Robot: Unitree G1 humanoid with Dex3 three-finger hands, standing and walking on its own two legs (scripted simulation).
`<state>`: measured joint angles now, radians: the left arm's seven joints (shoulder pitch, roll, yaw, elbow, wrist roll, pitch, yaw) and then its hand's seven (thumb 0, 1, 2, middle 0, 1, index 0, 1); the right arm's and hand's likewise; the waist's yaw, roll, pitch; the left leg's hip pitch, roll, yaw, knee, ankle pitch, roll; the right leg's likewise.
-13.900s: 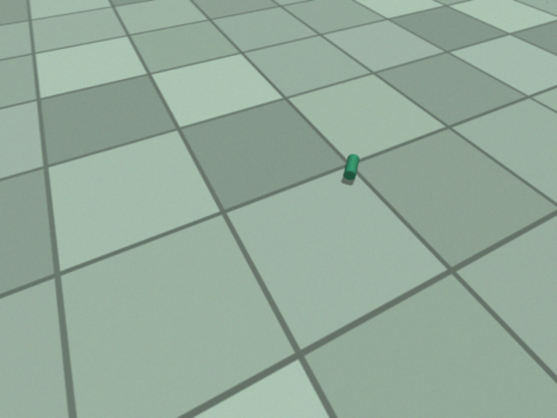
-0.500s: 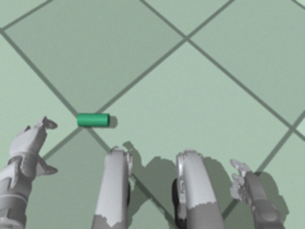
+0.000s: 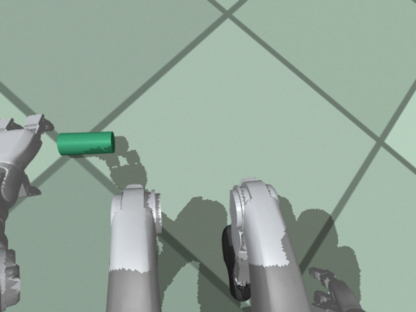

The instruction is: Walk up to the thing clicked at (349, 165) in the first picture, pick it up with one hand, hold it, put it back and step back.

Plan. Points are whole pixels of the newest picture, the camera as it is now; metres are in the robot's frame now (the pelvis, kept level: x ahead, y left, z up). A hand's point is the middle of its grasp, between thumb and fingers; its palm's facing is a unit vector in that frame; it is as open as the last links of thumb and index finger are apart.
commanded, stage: rise first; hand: left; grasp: from above
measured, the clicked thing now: (87, 143) +0.48 +0.30 -0.34
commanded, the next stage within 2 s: approach in 0.86 s
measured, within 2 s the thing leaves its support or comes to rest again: neither
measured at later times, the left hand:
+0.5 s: hand (43, 156) +0.40 +0.35 -0.19, palm faces -0.45 -0.08 -0.89, open 13.5 cm
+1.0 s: hand (52, 152) +0.42 +0.34 -0.21, palm faces -0.45 -0.09 -0.89, open 13.7 cm
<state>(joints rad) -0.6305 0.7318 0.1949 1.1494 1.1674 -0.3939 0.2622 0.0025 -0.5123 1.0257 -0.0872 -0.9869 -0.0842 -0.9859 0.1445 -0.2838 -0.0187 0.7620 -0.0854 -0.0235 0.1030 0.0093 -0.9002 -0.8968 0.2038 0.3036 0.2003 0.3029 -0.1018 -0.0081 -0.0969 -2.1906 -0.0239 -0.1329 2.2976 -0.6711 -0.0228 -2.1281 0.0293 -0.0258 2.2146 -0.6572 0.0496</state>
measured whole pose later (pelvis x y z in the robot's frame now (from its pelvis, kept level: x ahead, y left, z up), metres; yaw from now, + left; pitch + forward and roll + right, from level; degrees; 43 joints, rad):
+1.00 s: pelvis +0.01 +0.00 -0.04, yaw -2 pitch +33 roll -9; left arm -0.81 0.80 0.19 1.40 1.32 -0.37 0.42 0.00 -0.44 0.94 -0.14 -0.96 -0.15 -0.95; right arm 0.10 -0.27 0.03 0.78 -0.17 -0.02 0.14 0.00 -0.91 -0.90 0.20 0.30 0.20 0.30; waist -0.17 -0.03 -0.05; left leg -2.31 -0.03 -0.16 2.45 -0.72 -0.03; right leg -2.24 0.04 -0.04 2.35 -0.70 0.07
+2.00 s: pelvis +0.01 +0.00 -0.05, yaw -2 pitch +32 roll -9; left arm -0.96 0.78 0.08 1.52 1.34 -0.27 0.53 0.00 -0.47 1.04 -0.11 -1.08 -0.12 -1.07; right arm 0.07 -0.28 0.07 0.77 -0.18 -0.06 0.14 0.00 -0.91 -0.89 0.20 0.30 0.20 0.30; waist -0.23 -0.05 -0.07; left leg -2.35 -0.04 -0.16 2.47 -0.69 -0.02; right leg -2.27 0.04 -0.04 2.36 -0.67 0.06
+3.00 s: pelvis +0.01 +0.01 -0.07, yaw -7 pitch +29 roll -14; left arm -0.99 0.96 0.17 1.72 1.32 -0.26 0.59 0.00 -0.50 0.99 -0.09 -0.99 -0.08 -0.99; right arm 0.06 -0.30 0.24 0.70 -0.27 -0.18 0.22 0.00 -0.90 -0.90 0.20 0.30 0.20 0.30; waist -0.34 -0.11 0.10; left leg -2.35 -0.03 -0.24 2.57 -0.74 -0.01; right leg -2.25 0.07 -0.10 2.39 -0.68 0.08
